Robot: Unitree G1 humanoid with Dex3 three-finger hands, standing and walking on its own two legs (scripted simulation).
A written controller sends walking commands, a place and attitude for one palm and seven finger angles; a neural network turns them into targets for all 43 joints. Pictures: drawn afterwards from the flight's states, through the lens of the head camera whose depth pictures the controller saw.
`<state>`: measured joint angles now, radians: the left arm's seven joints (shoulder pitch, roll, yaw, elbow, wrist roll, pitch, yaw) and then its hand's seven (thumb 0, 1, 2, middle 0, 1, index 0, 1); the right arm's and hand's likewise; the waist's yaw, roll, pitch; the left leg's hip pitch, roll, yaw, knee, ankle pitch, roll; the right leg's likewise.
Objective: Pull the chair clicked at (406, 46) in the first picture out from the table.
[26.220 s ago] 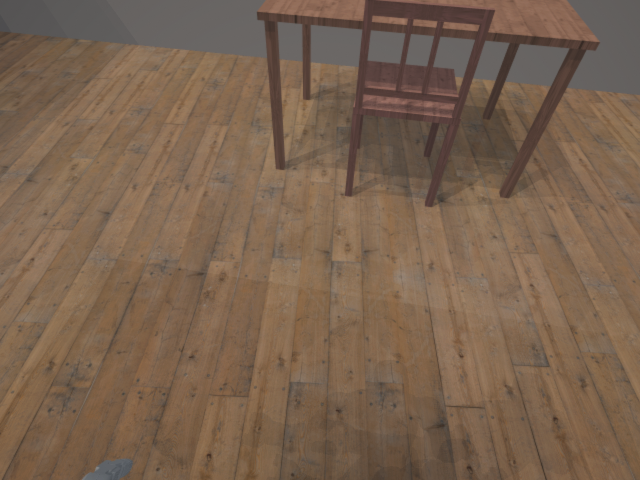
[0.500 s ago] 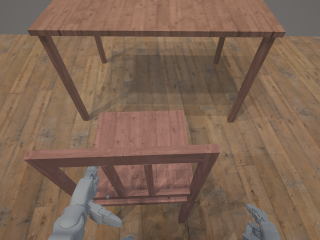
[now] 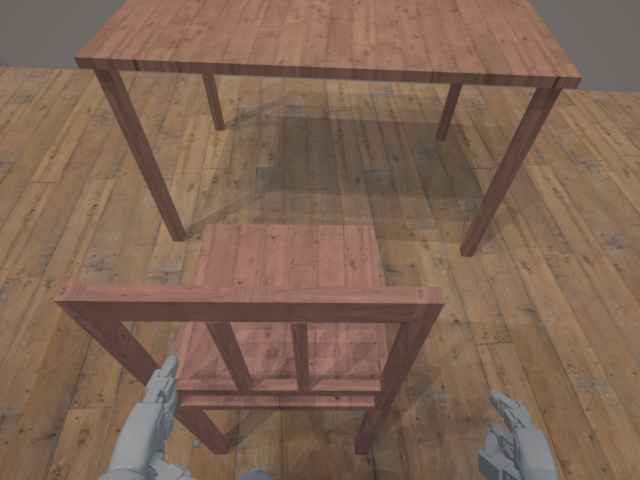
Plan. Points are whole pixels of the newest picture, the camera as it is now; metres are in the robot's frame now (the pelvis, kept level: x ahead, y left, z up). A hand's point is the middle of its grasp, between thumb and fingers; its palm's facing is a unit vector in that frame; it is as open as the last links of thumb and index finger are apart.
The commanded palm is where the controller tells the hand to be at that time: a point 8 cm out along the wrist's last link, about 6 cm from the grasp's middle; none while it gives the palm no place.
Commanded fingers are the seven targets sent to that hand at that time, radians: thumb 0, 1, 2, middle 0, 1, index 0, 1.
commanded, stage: draw the hand back to the body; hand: left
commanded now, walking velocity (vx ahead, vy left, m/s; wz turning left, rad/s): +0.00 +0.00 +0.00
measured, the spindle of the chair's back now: (232, 355) +0.29 +0.13 -0.05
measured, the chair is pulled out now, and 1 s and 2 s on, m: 0.57 0.57 0.57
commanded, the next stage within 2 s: step back with the hand held close in 1.62 s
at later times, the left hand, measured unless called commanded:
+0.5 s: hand (159, 432) +0.18 +0.17 +0.05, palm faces -0.02 -1.00 -0.09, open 17.4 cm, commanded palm +0.15 +0.24 +0.09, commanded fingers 0.00 -0.41 0.27 -0.02 -0.03 -0.02 -0.03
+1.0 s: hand (67, 395) +0.19 +0.23 +0.12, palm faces +0.25 -0.84 -0.48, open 11.3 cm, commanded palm +0.17 +0.28 +0.19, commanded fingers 0.00 0.50 0.71 -0.14 -0.22 -0.14 -0.22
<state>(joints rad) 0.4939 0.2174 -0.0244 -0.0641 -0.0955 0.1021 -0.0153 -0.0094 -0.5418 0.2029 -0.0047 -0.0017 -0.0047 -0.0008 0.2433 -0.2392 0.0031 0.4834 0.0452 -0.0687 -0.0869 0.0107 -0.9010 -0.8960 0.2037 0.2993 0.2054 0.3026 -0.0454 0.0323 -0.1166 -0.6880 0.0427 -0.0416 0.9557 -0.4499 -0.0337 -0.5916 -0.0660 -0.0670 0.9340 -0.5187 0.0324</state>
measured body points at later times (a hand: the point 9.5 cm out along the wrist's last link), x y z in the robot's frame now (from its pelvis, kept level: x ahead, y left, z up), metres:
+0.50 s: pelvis -0.01 +0.00 -0.01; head +0.04 -0.01 +0.44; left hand +0.17 +0.22 +0.06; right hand +0.17 -0.23 -0.10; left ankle +0.01 +0.14 -0.68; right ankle -0.03 -0.14 -0.68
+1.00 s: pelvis +0.03 -0.01 +0.04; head +0.04 -0.03 +0.49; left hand +0.17 +0.27 +0.15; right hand +0.22 -0.23 -0.05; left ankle +0.01 +0.14 -0.68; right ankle -0.03 -0.14 -0.68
